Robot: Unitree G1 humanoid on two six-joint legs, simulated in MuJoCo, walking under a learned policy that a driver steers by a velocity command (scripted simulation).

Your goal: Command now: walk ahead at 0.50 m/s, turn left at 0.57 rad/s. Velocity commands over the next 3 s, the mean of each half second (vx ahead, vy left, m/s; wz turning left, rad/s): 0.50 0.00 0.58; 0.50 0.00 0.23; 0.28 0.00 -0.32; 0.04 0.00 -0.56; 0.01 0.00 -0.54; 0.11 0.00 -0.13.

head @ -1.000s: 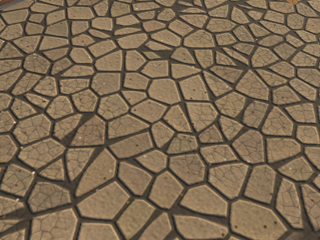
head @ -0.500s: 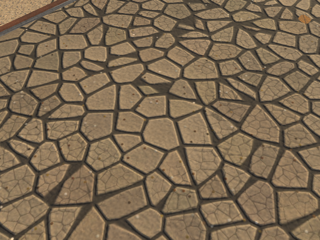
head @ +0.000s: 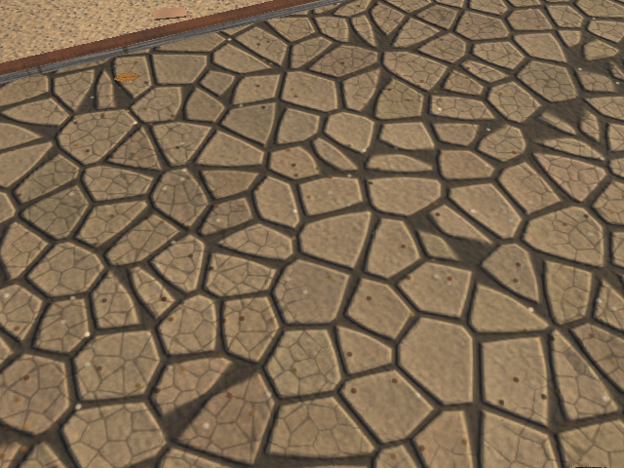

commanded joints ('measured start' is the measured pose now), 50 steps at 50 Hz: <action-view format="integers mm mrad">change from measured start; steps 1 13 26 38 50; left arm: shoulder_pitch -115 -321 -31 36 2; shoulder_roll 123 46 80 150 132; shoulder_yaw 9 -9 20 31 -1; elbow -160 -212 -147 -39 -66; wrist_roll -21 20 28 -2 -19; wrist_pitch -83 -48 -44 -39 -56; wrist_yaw -9 -20 -22 -19 -18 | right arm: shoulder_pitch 226 222 174 -62 209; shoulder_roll -168 -163 -140 -19 -135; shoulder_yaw -50 -42 -19 29 -14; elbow -10 12 -27 -78 2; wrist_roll -4 -4 -5 -12 -19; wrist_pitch -35 -27 -12 -38 -41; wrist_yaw -5 -58 -59 -15 -21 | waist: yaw -109 -101 31 47 -108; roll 41 70 -71 -72 112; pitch -209 -62 -113 -42 -206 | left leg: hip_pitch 653 219 -279 -103 620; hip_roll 310 123 80 117 342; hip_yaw -630 -312 -192 -60 -491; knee -376 -411 627 4 -355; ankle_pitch -101 126 -200 177 -45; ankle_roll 237 116 -92 -106 159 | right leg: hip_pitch -640 -341 186 58 -609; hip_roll -4 45 -244 -147 -31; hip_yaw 171 131 545 146 144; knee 258 -456 -783 -902 195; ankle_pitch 91 616 140 535 93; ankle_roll -45 48 -215 -220 -53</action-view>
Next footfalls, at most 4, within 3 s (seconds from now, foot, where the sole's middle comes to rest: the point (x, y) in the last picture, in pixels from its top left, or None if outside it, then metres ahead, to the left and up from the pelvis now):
0.42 right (377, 465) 0.44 -0.10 -0.75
0.92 left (216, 389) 0.59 0.24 -0.75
1.40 right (282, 278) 0.88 0.12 -0.75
1.84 left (188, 290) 0.83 0.34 -0.75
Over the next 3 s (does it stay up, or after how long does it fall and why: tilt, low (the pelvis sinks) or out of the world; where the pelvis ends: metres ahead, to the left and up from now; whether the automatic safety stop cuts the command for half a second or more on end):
stays up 0.79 0.17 0.02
